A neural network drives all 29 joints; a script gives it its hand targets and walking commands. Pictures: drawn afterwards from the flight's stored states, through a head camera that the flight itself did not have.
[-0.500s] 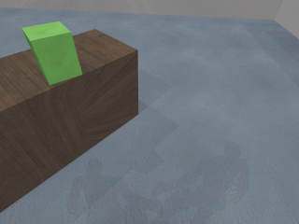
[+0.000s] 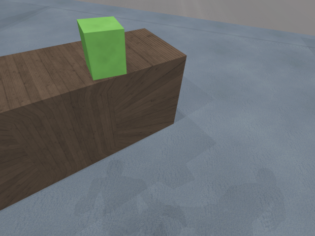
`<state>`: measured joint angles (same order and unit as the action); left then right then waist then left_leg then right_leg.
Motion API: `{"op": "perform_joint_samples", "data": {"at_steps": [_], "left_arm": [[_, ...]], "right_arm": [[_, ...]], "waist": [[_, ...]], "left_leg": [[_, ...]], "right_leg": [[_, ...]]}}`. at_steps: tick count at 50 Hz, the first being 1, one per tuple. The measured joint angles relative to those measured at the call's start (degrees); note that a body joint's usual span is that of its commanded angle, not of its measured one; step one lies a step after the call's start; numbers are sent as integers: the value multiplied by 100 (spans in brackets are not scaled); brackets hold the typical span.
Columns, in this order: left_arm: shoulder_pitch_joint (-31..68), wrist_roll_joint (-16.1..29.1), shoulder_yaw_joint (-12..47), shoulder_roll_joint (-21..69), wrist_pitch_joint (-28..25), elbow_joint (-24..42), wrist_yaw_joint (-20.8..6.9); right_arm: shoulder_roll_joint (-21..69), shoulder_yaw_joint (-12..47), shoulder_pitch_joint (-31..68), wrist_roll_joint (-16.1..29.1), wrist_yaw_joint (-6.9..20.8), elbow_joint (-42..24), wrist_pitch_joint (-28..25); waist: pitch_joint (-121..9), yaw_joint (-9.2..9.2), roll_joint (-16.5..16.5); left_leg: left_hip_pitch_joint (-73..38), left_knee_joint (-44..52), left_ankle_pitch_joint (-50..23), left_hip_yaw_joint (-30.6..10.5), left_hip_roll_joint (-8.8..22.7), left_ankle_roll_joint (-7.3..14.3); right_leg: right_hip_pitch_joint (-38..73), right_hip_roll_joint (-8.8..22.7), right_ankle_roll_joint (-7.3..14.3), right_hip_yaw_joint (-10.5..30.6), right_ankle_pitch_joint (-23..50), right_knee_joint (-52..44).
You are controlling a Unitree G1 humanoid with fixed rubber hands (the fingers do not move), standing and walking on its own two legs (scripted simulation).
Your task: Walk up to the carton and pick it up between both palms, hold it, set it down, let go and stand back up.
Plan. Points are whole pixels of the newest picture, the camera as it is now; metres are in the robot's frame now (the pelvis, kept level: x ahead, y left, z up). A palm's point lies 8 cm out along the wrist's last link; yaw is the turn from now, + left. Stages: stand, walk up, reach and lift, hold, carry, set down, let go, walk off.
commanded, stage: walk up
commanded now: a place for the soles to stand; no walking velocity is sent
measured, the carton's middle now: (103, 48) +1.00 +0.29 +0.01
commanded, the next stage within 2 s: none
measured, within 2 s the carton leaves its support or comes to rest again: neither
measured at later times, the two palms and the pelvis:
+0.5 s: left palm out of the picture +0.14 +0.37 -0.11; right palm (232, 208) +0.27 -0.24 -0.12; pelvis +0.15 +0.04 -0.02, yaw +14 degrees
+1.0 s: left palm out of the picture +0.16 +0.38 -0.14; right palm (185, 128) +0.56 -0.11 -0.09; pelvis +0.30 +0.10 -0.03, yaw +29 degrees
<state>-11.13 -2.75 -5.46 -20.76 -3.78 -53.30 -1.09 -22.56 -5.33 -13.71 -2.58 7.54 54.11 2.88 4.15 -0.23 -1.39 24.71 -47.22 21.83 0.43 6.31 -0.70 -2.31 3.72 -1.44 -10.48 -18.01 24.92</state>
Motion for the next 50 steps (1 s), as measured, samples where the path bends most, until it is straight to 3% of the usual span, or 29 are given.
{"op": "perform_joint_samples", "data": {"at_steps": [3, 5, 6, 8, 10, 14, 23, 26, 28, 31, 33, 37, 40, 45, 46, 47, 48, 50], "left_arm": [[-146, -37, -53, -292, 68, 103, -55], [-223, -55, -89, -476, 162, 131, -61], [-231, -16, -92, -537, 229, 129, -64], [-156, 71, -33, -639, 298, 123, -91], [-65, 144, 32, -711, 248, 136, -118], [-16, 122, 96, -629, 138, 245, -174], [-443, 89, 93, -326, 114, 383, -311], [-573, 65, 55, -270, -31, 444, -280], [-659, 39, 51, -253, -166, 521, -235], [-721, 102, 98, -120, -222, 567, -171], [-798, 134, 136, -21, -237, 570, -148], [-987, 127, 179, 7, -198, 573, -151], [-1097, 115, 170, -86, -152, 586, -160], [-1235, 141, 155, -307, 15, 626, -186], [-1251, 155, 164, -352, 55, 642, -177], [-1234, 179, 169, -365, 100, 631, -156], [-1188, 205, 176, -342, 165, 609, -146], [-1034, 233, 230, -346, 274, 567, -137]], "right_arm": [[-95, -79, -96, 53, 51, -147, -76], [-139, -144, -113, 52, -4, -242, -195], [-138, -164, -112, 49, -63, -321, -247], [-67, -138, -138, 136, -163, -447, -305], [57, -31, -180, 162, -252, -525, -347], [234, 157, -333, 134, -314, -657, -402], [301, 263, -647, 126, -360, -848, -534], [192, 271, -715, 113, -383, -860, -533], [143, 268, -687, 143, -451, -754, -488], [-47, 274, -547, 207, -492, -550, -488], [-188, 240, -451, 225, -471, -504, -521], [-310, 173, -247, 251, -384, -545, -523], [-281, 149, -74, 240, -337, -612, -494], [-169, 155, 99, 227, -305, -727, -572], [-146, 150, 121, 208, -324, -763, -623], [-125, 140, 162, 168, -362, -812, -678], [-109, 129, 183, 152, -409, -887, -723], [-29, 130, 167, 247, -488, -990, -784]], "waist": [[6, 28, 143], [8, 37, 390], [19, 87, 470], [77, 193, 550], [152, 195, 683], [186, 176, 729], [-24, 119, 402], [-80, 8, 139], [-151, -114, 21], [-107, -241, -176], [-62, -282, -329], [20, -313, -369], [94, -364, -238], [90, -417, 83], [96, -404, 196], [137, -381, 316], [164, -325, 351], [199, -190, 391]], "left_leg": [[-136, 670, -287, 143, 134, 32], [-132, 509, -853, 300, -120, 74], [-58, 254, -730, 328, -241, 128], [-49, 54, -426, 266, -421, 256], [-210, 192, -383, 260, -581, 326], [-507, 534, -425, 138, -798, 369], [-965, 670, -11, -303, -1002, 340], [-983, 293, 376, -542, -882, 256], [-687, -562, 623, -718, -942, 292], [-176, -1685, 200, -573, -894, 212], [74, -1801, -81, -425, -710, 142], [338, -1069, -185, -174, -379, 5], [371, -299, -239, -40, -240, 27], [17, 934, -654, 261, -286, 201], [-65, 1066, -1063, 314, -386, 261], [-62, 935, -1201, 370, -492, 276], [-17, 709, -1058, 361, -544, 280], [-38, 455, -712, 256, -602, 303]], "right_leg": [[40, 289, -79, -195, -526, 603], [-245, 662, 179, -54, -1072, 1603], [-532, 641, 290, 254, -1270, 2279], [-1120, 310, 375, 778, -1490, 3453], [-1623, 135, 389, 965, -1231, 3959], [-2213, 27, 350, 926, -979, 3432], [-2353, -63, 348, 934, -276, 2011], [-2079, -201, 335, 764, 377, 1637], [-2035, -221, 299, 598, 216, 1796], [-1663, -167, 280, 352, -53, 1625], [-1361, -164, 260, 194, -23, 1327], [-896, -93, 282, -44, -37, 861], [-663, 8, 242, -172, -163, 744], [-455, 270, 94, -359, -708, 1104], [-512, 407, 117, -352, -914, 1419], [-689, 576, 204, -247, -1055, 1959], [-963, 551, 292, 41, -1099, 2620], [-1512, 300, 384, 592, -1141, 3768]]}}
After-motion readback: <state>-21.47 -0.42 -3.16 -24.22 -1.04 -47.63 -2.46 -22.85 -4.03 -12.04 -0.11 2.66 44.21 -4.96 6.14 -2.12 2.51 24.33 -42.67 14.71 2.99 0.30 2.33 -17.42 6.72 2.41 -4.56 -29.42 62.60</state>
